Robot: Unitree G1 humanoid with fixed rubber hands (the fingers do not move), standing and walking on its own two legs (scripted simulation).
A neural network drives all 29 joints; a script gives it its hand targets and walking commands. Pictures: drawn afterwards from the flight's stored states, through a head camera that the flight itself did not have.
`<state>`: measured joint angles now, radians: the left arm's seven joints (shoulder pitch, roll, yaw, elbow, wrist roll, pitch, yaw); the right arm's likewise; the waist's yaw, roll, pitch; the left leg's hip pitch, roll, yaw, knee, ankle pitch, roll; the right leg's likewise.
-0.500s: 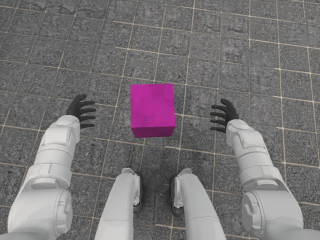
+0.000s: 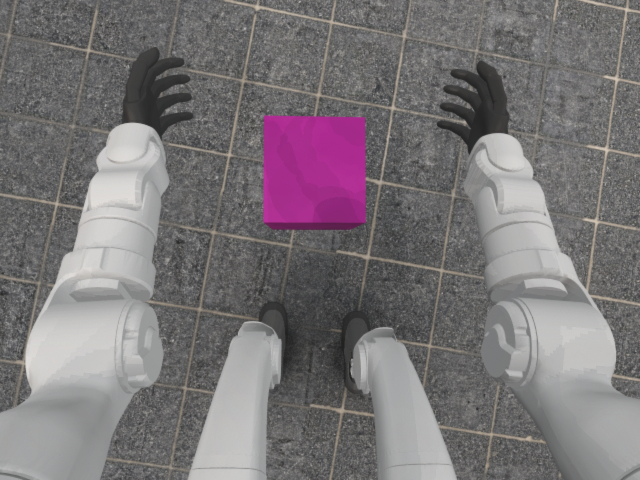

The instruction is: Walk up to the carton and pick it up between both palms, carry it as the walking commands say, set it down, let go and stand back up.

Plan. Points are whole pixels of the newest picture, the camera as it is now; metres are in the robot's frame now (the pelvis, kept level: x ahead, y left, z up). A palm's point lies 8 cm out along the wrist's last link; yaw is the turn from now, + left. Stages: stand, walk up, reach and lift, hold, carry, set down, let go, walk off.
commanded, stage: reach and lift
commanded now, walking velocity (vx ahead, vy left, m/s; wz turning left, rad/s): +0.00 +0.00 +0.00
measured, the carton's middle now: (312, 180) +0.50 +0.01 -0.54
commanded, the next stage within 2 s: none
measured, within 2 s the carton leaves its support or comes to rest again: neither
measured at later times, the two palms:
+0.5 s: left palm (168, 128) +0.49 +0.21 -0.17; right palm (450, 133) +0.50 -0.16 -0.17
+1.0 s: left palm (213, 165) +0.49 +0.20 -0.38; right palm (407, 168) +0.50 -0.16 -0.38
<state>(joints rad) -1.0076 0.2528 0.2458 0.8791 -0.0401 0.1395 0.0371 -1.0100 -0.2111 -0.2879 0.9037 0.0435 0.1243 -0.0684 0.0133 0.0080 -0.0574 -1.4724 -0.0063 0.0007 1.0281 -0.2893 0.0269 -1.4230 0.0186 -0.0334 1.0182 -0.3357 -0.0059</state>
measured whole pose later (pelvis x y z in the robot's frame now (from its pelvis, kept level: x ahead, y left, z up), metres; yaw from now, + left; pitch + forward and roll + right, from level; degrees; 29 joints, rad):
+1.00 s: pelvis -0.06 +0.00 -0.20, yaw -1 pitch +33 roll -1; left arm -1.45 0.39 0.16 0.85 -0.19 0.16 0.15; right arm -1.47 -0.37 -0.12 0.84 0.21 0.17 -0.16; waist 0.04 0.01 0.54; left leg -1.95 0.01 0.03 1.89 -0.52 0.04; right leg -1.92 0.04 -0.01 1.90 -0.56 0.00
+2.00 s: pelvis -0.07 -0.01 -0.30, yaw +0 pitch +32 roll -1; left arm -1.60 0.44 0.05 1.23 -0.28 0.06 0.09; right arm -1.60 -0.33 -0.09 1.20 0.20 0.08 -0.14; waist 0.01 -0.01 0.48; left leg -2.22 -0.01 0.02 2.17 -0.51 0.03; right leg -2.18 0.01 -0.03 2.21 -0.58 -0.01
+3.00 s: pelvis -0.06 -0.01 -0.31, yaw -1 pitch +31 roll +0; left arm -1.56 0.31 0.14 1.03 -0.14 0.21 0.16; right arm -1.55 -0.28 -0.17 1.01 0.11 0.21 -0.11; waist 0.04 -0.02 0.51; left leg -2.22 -0.01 0.02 2.25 -0.57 0.02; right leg -2.19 0.05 -0.02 2.27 -0.62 -0.01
